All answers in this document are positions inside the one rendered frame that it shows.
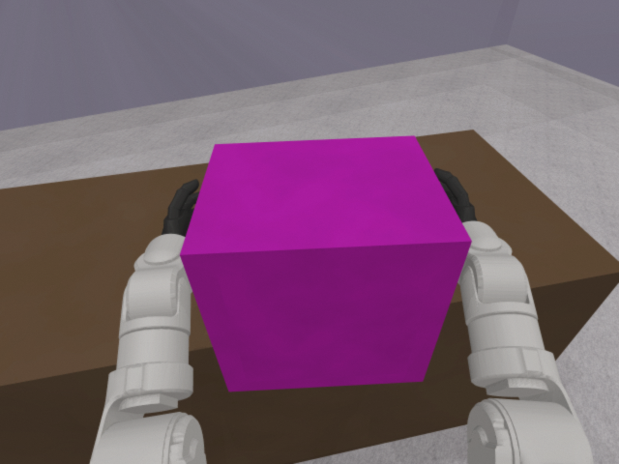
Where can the right robot forearm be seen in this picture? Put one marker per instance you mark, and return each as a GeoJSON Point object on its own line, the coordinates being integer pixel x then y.
{"type": "Point", "coordinates": [508, 355]}

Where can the robot left upper arm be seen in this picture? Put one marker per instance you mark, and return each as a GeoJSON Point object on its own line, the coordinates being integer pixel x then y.
{"type": "Point", "coordinates": [174, 438]}

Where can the robot right hand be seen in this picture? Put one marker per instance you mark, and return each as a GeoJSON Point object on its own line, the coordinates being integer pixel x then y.
{"type": "Point", "coordinates": [457, 195]}

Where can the carton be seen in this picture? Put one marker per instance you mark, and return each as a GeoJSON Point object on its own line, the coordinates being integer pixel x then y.
{"type": "Point", "coordinates": [323, 263]}

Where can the robot right upper arm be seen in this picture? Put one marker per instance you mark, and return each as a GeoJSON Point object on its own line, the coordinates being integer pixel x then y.
{"type": "Point", "coordinates": [509, 431]}

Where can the robot left hand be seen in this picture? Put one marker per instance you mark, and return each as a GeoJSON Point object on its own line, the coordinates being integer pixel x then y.
{"type": "Point", "coordinates": [180, 209]}

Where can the left robot forearm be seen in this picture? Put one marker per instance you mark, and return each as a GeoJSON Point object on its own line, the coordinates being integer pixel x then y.
{"type": "Point", "coordinates": [153, 371]}

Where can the pedestal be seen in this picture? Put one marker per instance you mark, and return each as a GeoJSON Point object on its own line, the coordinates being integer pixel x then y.
{"type": "Point", "coordinates": [67, 251]}

